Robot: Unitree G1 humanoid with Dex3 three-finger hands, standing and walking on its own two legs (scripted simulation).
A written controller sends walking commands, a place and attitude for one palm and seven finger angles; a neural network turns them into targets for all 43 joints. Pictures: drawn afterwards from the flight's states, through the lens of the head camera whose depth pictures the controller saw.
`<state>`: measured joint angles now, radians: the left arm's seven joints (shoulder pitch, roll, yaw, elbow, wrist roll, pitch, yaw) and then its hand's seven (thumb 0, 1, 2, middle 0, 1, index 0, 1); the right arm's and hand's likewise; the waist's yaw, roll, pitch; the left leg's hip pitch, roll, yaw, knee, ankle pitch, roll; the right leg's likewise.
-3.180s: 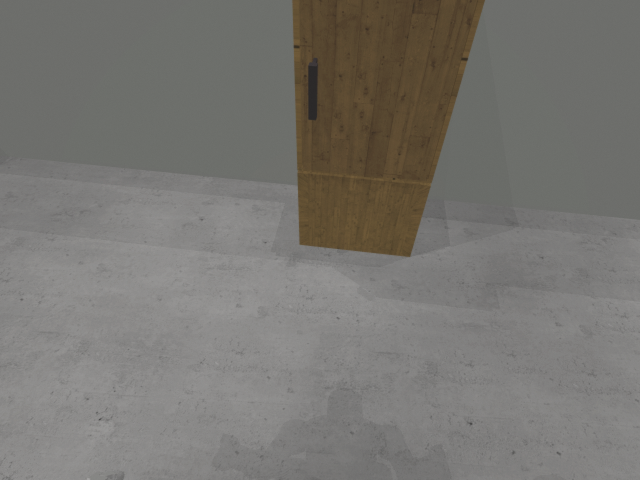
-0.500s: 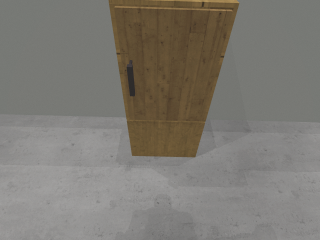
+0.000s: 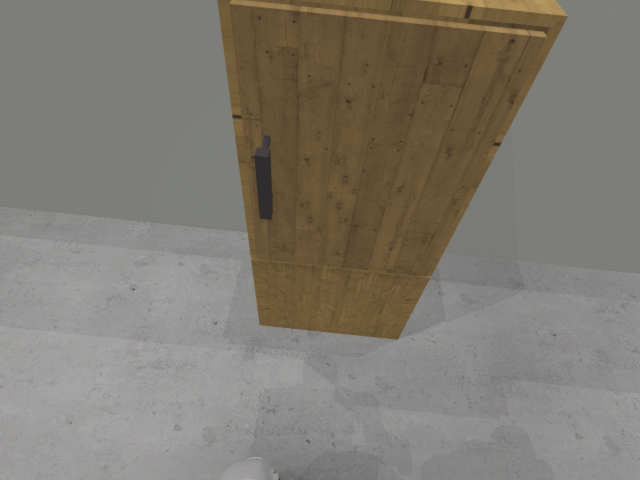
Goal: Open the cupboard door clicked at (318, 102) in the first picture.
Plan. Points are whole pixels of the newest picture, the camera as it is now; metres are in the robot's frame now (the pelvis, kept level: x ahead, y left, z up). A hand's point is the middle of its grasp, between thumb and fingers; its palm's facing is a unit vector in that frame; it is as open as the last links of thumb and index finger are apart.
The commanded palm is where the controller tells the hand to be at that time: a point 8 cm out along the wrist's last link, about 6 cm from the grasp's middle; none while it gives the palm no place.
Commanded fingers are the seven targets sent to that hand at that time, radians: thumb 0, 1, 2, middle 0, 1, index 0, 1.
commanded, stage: come to a stop and stand still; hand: left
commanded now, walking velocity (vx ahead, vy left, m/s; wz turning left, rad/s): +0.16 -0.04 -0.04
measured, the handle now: (266, 178) +0.61 +0.16 -0.03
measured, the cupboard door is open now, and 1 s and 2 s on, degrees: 0 0 0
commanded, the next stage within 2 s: look again from close up in 1.26 s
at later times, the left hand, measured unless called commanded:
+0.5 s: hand (203, 459) +0.16 +0.17 -0.16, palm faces -0.01 -0.96 -0.28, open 7.4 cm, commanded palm none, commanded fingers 0.00 0.90 0.90 -0.20 -0.30 -0.20 -0.30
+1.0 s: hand out of the picture +0.03 +0.18 -0.17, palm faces +0.06 -0.97 -0.21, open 7.4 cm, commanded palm none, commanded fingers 0.00 0.90 0.90 -0.20 -0.30 -0.20 -0.30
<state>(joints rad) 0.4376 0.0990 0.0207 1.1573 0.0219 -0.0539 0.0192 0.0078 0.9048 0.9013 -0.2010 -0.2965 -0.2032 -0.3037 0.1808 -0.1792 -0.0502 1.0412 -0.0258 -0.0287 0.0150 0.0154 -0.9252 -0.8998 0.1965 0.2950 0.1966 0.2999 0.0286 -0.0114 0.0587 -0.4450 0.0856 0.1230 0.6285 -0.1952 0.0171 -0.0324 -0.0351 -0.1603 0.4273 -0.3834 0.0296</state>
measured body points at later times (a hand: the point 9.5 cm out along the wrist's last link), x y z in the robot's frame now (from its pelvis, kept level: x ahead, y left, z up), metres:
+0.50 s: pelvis +0.06 -0.03 +0.00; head +0.08 -0.04 +0.45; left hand +0.16 +0.22 -0.14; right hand +0.10 -0.27 -0.16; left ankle +0.10 +0.10 -0.73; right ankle +0.06 -0.15 -0.73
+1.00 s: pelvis +0.02 -0.01 +0.01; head +0.03 +0.01 +0.46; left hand +0.03 +0.24 -0.16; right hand +0.07 -0.24 -0.14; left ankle +0.01 +0.11 -0.73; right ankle +0.05 -0.14 -0.72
